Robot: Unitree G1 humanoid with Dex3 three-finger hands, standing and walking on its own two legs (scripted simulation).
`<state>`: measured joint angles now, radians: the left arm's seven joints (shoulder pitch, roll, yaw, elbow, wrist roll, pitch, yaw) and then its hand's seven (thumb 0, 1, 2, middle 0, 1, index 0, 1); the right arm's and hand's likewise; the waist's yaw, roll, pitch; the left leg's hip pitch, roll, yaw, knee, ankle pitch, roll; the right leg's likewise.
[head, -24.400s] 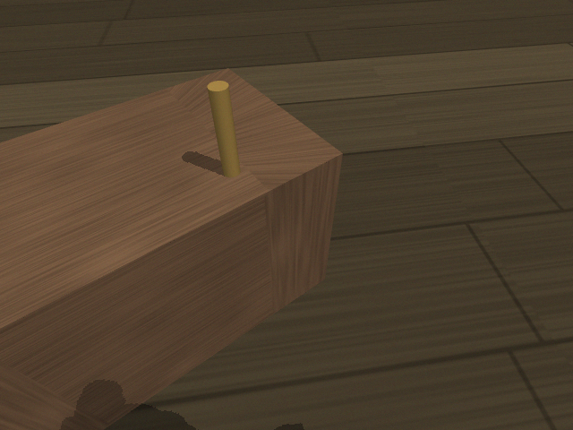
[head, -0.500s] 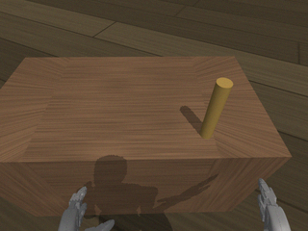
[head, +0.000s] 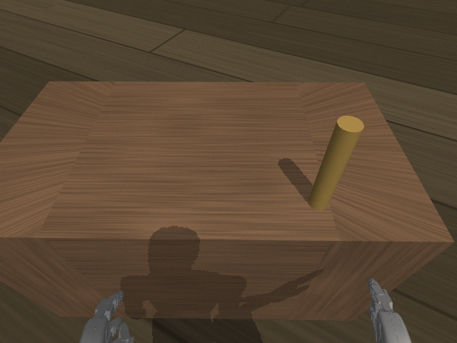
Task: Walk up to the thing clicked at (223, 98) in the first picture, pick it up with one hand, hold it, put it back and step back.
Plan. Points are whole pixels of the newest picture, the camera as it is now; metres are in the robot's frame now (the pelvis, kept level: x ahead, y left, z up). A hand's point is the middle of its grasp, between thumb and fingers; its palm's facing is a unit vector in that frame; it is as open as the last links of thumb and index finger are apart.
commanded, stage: home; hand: right
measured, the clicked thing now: (331, 169) +0.45 -0.19 +0.04
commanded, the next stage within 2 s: none
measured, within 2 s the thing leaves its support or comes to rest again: neither
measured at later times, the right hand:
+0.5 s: hand (351, 336) +0.17 -0.18 -0.05, palm faces +0.14 +0.95 -0.29, open 17.4 cm
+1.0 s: hand (354, 342) +0.16 -0.19 -0.05, palm faces +0.14 +0.95 -0.29, open 17.4 cm
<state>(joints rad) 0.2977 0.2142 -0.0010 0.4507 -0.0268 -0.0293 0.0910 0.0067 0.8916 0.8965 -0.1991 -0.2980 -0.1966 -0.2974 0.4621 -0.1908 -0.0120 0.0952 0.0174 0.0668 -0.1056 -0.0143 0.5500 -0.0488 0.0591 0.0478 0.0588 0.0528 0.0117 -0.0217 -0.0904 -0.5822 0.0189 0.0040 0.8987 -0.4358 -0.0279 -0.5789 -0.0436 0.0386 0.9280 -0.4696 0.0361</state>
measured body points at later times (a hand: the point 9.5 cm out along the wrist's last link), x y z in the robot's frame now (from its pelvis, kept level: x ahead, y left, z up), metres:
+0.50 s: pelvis +0.00 +0.00 +0.00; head +0.02 +0.00 +0.45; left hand +0.17 +0.24 -0.08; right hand +0.16 -0.23 -0.03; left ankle +0.01 +0.14 -0.69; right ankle +0.00 -0.14 -0.69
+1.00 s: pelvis -0.01 +0.00 +0.00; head +0.01 +0.00 +0.45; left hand +0.16 +0.24 -0.08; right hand +0.15 -0.23 -0.03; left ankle +0.01 +0.14 -0.69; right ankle +0.00 -0.14 -0.69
